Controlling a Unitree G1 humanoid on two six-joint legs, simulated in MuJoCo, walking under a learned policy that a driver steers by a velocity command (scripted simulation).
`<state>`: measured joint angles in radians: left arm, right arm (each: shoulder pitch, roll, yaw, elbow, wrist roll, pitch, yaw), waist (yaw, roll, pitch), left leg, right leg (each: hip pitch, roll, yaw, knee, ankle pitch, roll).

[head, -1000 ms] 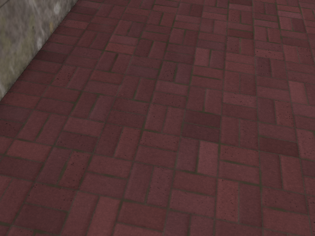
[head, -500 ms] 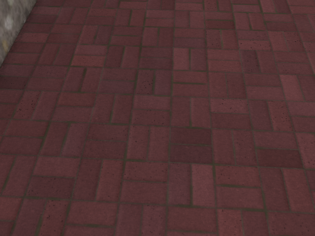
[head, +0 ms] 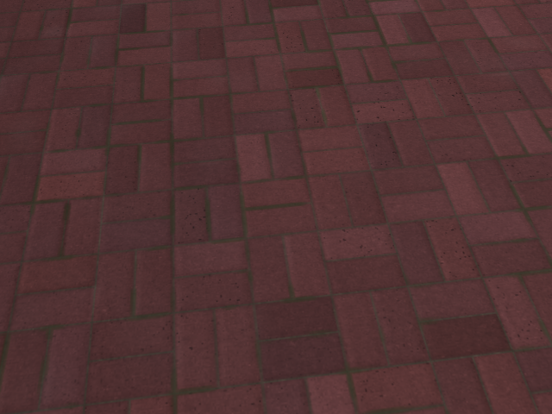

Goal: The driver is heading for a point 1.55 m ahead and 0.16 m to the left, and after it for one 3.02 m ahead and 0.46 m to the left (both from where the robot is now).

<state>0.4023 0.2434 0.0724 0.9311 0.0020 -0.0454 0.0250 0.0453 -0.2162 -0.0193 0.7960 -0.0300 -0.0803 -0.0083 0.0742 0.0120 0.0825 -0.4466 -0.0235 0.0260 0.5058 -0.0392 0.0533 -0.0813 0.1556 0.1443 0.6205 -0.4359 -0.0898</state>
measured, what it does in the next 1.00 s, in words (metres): steps on the spot: right foot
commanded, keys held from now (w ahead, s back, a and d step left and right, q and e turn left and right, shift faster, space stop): no key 1.00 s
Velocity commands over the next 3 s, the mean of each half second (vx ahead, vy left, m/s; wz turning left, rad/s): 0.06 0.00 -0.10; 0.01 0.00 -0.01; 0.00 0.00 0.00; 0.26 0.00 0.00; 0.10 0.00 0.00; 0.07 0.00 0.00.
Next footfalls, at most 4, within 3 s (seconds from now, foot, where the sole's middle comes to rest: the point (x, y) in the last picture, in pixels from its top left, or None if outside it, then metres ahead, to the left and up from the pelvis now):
0.36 right None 0.06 -0.11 -0.76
1.84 left None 0.27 0.11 -0.76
2.26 right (324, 403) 0.46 -0.04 -0.76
2.52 left None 0.39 0.15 -0.76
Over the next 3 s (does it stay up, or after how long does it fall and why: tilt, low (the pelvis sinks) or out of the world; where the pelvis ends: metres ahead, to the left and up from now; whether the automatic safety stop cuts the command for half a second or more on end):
stays up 0.42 0.05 0.02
